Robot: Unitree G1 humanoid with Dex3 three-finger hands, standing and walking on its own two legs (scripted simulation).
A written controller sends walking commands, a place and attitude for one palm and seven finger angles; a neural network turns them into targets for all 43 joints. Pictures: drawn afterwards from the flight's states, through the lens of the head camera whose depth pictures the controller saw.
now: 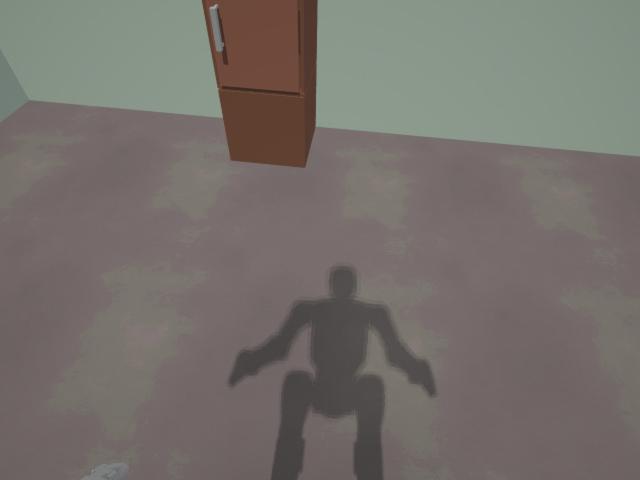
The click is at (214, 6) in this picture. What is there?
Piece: cupboard door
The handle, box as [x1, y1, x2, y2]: [209, 4, 223, 51]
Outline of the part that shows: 215,4 213,7 210,7 209,10 216,50 221,51 223,43 220,38 216,9 218,7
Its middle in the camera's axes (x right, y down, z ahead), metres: -0.41 -0.82 +1.51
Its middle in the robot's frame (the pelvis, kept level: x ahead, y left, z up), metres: +1.66 +0.48 -0.10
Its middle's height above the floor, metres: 0.67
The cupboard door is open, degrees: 0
